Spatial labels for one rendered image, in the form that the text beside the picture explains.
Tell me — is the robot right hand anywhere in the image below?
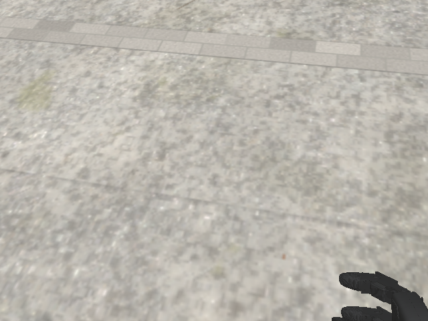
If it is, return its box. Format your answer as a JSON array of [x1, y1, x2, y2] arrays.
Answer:
[[332, 272, 428, 321]]

